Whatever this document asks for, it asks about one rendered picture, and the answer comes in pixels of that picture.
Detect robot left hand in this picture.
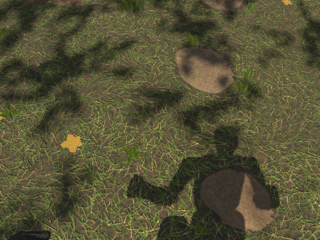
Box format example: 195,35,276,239
8,230,51,240

